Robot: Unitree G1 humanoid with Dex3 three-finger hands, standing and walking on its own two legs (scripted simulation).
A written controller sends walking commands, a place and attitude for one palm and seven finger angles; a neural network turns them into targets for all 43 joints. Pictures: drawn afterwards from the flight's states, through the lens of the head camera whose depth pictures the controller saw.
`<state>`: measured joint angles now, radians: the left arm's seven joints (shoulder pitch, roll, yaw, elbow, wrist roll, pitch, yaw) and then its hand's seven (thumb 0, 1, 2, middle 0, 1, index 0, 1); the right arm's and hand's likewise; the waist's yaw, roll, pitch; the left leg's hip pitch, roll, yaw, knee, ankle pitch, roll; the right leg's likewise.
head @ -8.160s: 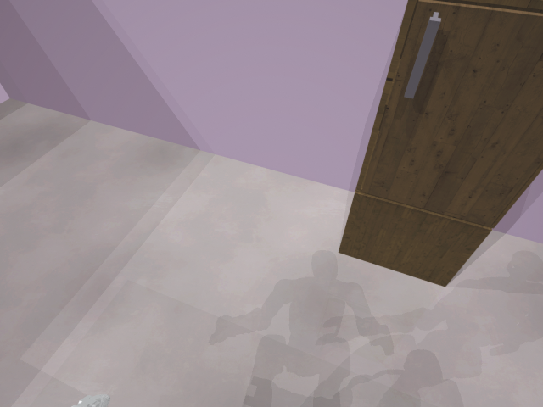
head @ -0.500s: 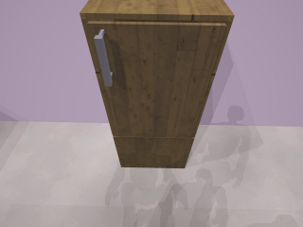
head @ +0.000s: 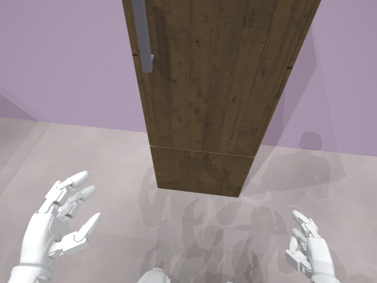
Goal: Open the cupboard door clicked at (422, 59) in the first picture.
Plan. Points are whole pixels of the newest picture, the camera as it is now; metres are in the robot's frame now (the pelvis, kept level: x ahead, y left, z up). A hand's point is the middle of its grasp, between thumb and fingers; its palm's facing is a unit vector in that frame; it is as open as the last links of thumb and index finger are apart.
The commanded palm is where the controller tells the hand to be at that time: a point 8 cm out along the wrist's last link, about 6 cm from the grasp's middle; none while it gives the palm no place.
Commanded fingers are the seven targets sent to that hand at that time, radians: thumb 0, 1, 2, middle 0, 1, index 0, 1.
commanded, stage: raise the hand with hooked fingers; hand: left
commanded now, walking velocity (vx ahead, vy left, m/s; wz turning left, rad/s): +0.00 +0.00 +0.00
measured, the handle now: (145, 33) +0.62 +0.18 +0.21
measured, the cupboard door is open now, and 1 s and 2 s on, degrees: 0 0 0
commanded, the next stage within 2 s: move the hooked fingers beside the handle in 1.58 s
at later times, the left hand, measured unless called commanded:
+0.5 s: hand (59, 175) +0.26 +0.26 +0.13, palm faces +0.02 -1.00 -0.06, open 12.2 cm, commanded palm +0.23 +0.31 +0.15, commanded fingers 0.00 -0.31 0.38 -0.29 -1.08 -0.29 -1.08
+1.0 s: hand (26, 118) +0.30 +0.29 +0.22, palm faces +0.05 -1.00 -0.07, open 13.9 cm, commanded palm +0.27 +0.34 +0.22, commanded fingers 0.00 -0.50 0.30 -0.30 -1.20 -0.30 -1.20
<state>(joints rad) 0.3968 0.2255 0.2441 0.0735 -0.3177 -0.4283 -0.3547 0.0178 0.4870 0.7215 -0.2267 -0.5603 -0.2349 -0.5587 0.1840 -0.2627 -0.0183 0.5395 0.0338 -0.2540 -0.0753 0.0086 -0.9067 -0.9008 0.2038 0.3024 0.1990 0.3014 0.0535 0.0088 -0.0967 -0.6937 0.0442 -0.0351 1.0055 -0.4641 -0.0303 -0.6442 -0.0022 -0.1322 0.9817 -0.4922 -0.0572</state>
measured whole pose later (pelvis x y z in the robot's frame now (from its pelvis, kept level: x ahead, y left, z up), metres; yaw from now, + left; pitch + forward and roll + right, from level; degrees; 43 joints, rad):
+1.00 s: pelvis +0.02 +0.02 +0.06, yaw +0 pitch -1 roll -1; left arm -0.13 0.45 0.42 0.21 -0.33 0.07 -0.44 -0.01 -0.49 0.30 -0.30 -1.19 -0.31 -1.19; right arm 0.23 -0.26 0.10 0.61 0.07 -0.24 -0.12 0.01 -0.90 -0.90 0.21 0.30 0.20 0.30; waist 0.06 0.05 -0.03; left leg -0.25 0.02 0.00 0.56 -0.29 0.01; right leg -0.21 -0.01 -0.10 0.51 -0.29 -0.02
